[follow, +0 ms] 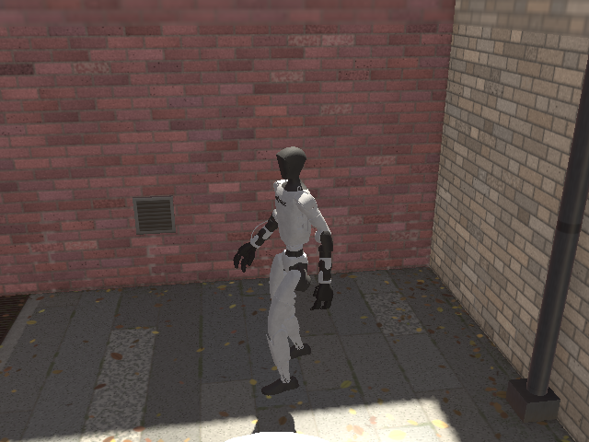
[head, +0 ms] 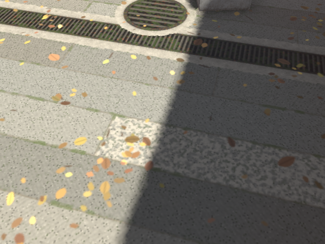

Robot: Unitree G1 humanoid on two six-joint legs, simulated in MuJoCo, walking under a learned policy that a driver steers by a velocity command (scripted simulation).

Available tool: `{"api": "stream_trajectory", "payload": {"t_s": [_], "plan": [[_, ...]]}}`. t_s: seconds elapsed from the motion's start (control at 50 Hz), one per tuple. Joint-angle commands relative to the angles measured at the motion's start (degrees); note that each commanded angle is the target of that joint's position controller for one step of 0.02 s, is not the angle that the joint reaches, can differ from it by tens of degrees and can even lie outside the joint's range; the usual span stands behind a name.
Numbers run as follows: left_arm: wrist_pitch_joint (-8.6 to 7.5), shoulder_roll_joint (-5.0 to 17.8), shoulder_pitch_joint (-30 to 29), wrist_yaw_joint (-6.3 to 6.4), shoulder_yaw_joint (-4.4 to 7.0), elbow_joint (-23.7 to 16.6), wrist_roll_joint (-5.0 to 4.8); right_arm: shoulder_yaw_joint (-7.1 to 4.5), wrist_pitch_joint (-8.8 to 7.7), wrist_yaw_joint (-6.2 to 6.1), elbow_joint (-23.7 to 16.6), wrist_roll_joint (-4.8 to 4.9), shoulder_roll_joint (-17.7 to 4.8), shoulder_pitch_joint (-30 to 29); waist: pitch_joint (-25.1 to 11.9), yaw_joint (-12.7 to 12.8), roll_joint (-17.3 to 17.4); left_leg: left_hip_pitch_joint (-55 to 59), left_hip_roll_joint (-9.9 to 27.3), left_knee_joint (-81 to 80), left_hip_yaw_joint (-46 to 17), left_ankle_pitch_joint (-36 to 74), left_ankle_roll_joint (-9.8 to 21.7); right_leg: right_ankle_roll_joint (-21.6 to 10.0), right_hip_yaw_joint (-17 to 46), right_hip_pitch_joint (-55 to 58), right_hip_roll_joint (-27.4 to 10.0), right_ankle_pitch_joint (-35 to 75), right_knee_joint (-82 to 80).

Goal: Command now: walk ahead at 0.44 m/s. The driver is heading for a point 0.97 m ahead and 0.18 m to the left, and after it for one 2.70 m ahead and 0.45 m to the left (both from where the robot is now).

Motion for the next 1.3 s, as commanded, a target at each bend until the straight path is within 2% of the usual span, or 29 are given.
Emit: {"api": "stream_trajectory", "payload": {"t_s": [0.02,0.04,0.06,0.08,0.12,0.18,0.24,0.36,0.48,0.54,0.56,0.58,0.6,0.62,0.64,0.68,0.72,0.78,0.88,1.0,1.08,1.12,1.14,1.16,1.18,1.2,1.22,1.26,1.3], "plan": [[-0.97,7.67,-5.09,0.07,1.13,-3.65,0.41,-3.12,0.01,-1.17,1.28,0.13,-7.87,12.38,-0.90,-10.14,-4.81,22.37,0.29,-2.87,-1.33,-0.42,2.38,-7.73,4.33,-15.07,-6.22,11.25,6.84],[-1.45,3.21,-5.14,0.12,-0.14,-5.60,1.29,-4.66,0.18,-1.71,2.22,-0.70,-13.69,19.25,-5.49,-11.87,9.61,34.13,12.79,-9.19,-18.90,-5.30,6.98,-3.89,-2.77,-27.06,-0.05,4.44,28.75],[-2.64,1.07,-2.56,0.34,-0.79,-6.61,0.70,-4.97,0.05,-0.82,3.20,-0.91,-15.85,23.63,-10.30,-11.70,21.13,40.22,21.14,-19.43,-42.37,-16.66,13.90,-3.03,-0.33,-38.50,4.58,-12.34,43.46],[-3.14,6.39,-3.80,0.16,0.51,-6.26,-0.37,-3.53,-0.59,-0.38,2.26,-0.73,-11.24,18.89,-5.20,-9.89,12.65,35.23,20.74,-20.14,-41.31,-22.40,13.19,-4.38,3.62,-43.03,0.12,-9.64,51.48],[-3.05,6.88,-7.75,0.25,0.89,-6.33,-0.35,-2.33,-1.13,0.32,0.25,-0.90,-6.94,10.54,1.25,-6.94,4.37,24.42,15.04,-21.00,-27.06,-13.81,9.61,-6.14,2.38,-41.40,-4.30,1.87,49.71],[-1.77,4.70,-7.41,0.46,1.09,-6.01,0.60,-1.72,-1.20,0.51,1.05,-1.58,-4.29,9.77,1.93,-4.51,5.06,18.76,10.40,-23.31,-15.92,2.81,8.52,-5.71,1.60,-35.60,-6.27,8.61,43.79],[-1.18,4.13,-11.89,0.35,1.14,-7.69,1.11,-2.12,-1.17,-0.34,2.98,-1.45,-5.37,13.52,2.74,-4.87,2.56,20.71,10.40,-24.09,-12.22,12.92,9.50,-4.43,0.91,-39.29,-5.99,13.61,37.22],[-1.56,2.58,-24.60,-0.88,-0.04,-11.88,0.80,-2.41,-0.57,-1.72,5.27,-0.76,-6.76,17.82,5.18,-7.81,2.24,21.62,9.55,-26.12,-7.29,12.64,8.57,-3.37,-0.98,-37.25,-3.64,25.25,17.94],[-2.34,3.17,-32.89,-2.86,-0.68,-15.59,0.15,-2.85,0.66,-2.17,8.27,-0.25,-7.22,22.31,7.68,-9.15,2.36,30.65,12.87,-22.43,-6.75,16.24,8.08,-5.49,-1.56,-37.18,-1.90,21.19,9.79],[-2.66,6.03,-27.73,-3.16,0.44,-14.80,0.23,-3.40,1.22,-2.33,8.00,-0.25,-8.78,20.40,3.22,-5.24,4.70,32.30,12.70,-14.39,-5.59,35.73,6.52,-7.91,-4.39,-25.25,1.69,15.62,7.98],[-2.63,8.14,-19.90,-2.86,1.68,-12.45,0.29,-3.24,1.57,-2.31,7.72,-0.41,-8.44,19.32,-1.56,-1.07,4.80,30.61,10.44,-5.32,-3.73,43.81,5.29,-9.51,-5.88,-14.41,3.61,16.01,6.92],[-2.53,11.19,-8.81,-2.29,2.95,-9.46,0.61,-2.61,1.58,-2.29,6.70,-0.92,-7.27,18.49,-8.83,3.40,3.56,20.78,7.76,8.45,-2.08,38.00,3.43,-12.26,-1.41,3.34,-0.57,17.49,9.09],[-2.12,16.77,-0.32,-1.84,4.34,-7.94,1.84,-0.82,0.54,-1.69,5.72,-1.24,-1.32,24.24,-18.60,2.42,-8.56,-3.44,-1.11,32.17,0.47,12.46,-0.86,-20.84,23.46,27.94,-16.25,10.18,8.15],[-1.90,13.44,0.17,-1.91,3.12,-7.41,1.32,-0.41,-0.99,-1.38,6.67,-0.48,-0.55,24.67,-22.97,2.17,-13.77,-12.49,-5.30,42.62,-7.71,-21.63,-0.77,-23.24,40.91,30.59,-21.30,4.80,-1.52],[-1.95,10.26,-4.50,-1.92,2.01,-7.89,0.78,-2.02,-1.97,-1.15,4.89,1.14,-6.25,19.03,-13.64,1.73,-10.63,-17.62,-1.40,46.40,-9.45,-19.55,0.38,-19.83,33.84,22.91,-18.84,2.09,-3.23],[-2.08,6.67,-13.83,-2.16,0.78,-9.55,1.17,-2.45,-2.08,-1.71,3.19,0.89,-6.55,12.52,-2.44,-2.15,-3.49,-14.90,4.10,40.43,-6.04,-9.56,0.74,-16.64,19.56,3.96,-14.26,8.74,-7.42],[-2.73,4.61,-16.93,-2.47,0.30,-9.41,1.96,-2.72,-0.11,-2.07,4.37,0.39,-4.05,15.68,-0.40,-5.81,-5.68,-7.67,6.70,35.87,-6.72,-5.35,0.41,-14.98,11.94,-5.26,-11.13,11.44,-11.34],[-3.55,6.38,-14.93,-2.00,0.85,-7.37,2.38,-2.90,1.73,-2.43,4.00,0.58,-2.68,14.93,2.23,-6.55,-5.25,-9.12,6.89,32.67,-7.46,-0.80,-0.66,-15.46,5.36,-9.13,-10.60,15.43,-14.69],[-3.38,7.80,-12.21,-0.37,1.01,-5.69,2.48,-3.46,1.34,-1.83,1.54,0.06,-2.91,7.54,3.84,-4.77,-3.92,-15.07,4.84,18.80,-9.13,14.13,-1.27,-13.27,-2.36,-4.31,-9.86,20.90,-15.25],[-2.04,9.11,-7.03,0.46,1.23,-3.42,1.71,-2.12,1.13,0.21,-3.39,-0.13,-0.75,-3.30,7.12,-0.41,-2.37,-18.03,4.14,6.69,-3.75,15.78,-0.37,-12.04,-7.85,5.78,-12.40,24.21,-13.62],[-0.14,10.91,-7.25,0.77,1.90,-3.43,0.98,-2.25,1.23,1.88,-7.18,0.10,-1.64,-5.40,6.60,-1.49,-3.85,-16.36,1.96,3.86,0.83,4.99,2.03,-10.54,-10.38,12.12,-14.70,39.39,-6.18],[0.67,12.63,-8.94,1.28,2.41,-4.39,0.86,-3.59,1.55,2.13,-7.04,0.10,-4.15,0.44,1.51,-5.40,-6.44,-5.39,-2.42,4.21,4.80,-0.29,4.31,-9.09,-12.41,11.61,-14.19,59.50,4.40],[1.11,12.79,-10.10,1.51,2.39,-4.87,0.75,-5.09,1.61,1.90,-5.26,0.28,-6.65,8.65,-2.86,-10.08,-5.86,6.00,-5.09,1.11,5.63,1.91,6.17,-7.62,-13.92,8.38,-12.39,62.72,15.39],[0.82,12.14,-10.03,1.65,1.98,-5.95,1.02,-7.26,1.91,0.83,-3.00,0.29,-11.34,18.55,-8.30,-14.45,-1.76,23.78,-2.07,-1.43,-2.29,3.58,9.24,-5.20,-14.13,-3.91,-9.84,50.47,31.34],[-0.97,3.06,-4.55,0.36,-0.83,-8.72,2.99,-8.48,1.89,0.06,-2.60,0.59,-17.93,20.17,-13.47,-8.89,13.75,45.48,13.27,-4.39,-32.92,-1.03,19.66,-1.45,-11.58,-31.12,1.55,-1.92,52.97],[-3.82,6.20,-8.52,-0.64,-0.60,-9.67,1.03,-7.16,1.35,0.03,-4.04,-0.02,-14.28,21.80,-21.47,-11.27,9.80,51.03,18.36,-13.90,-50.44,-5.29,23.40,-1.98,1.87,-39.40,5.02,-13.90,61.49],[-5.32,9.17,-14.64,-1.20,0.30,-11.52,-1.09,-6.22,0.93,-0.06,-3.89,-0.68,-10.82,20.03,-14.28,-12.54,6.72,47.12,16.10,-14.50,-41.62,-2.12,19.64,-3.71,4.04,-44.48,1.46,-9.29,61.25],[-5.73,8.74,-16.73,-0.61,0.40,-11.67,0.47,-5.06,0.62,-0.09,-5.77,-0.37,-6.94,11.54,-4.96,-7.67,-1.55,29.30,11.32,-15.32,-27.90,7.82,15.66,-4.22,3.03,-39.39,-3.14,-1.61,50.90],[-4.04,9.16,-14.82,-0.47,1.18,-11.77,1.48,-4.38,0.62,-0.36,-7.40,-0.96,-5.59,8.04,-2.60,-4.27,-0.38,19.51,8.81,-18.06,-23.50,13.54,14.99,-3.04,3.16,-32.40,-4.70,0.70,45.20]]}}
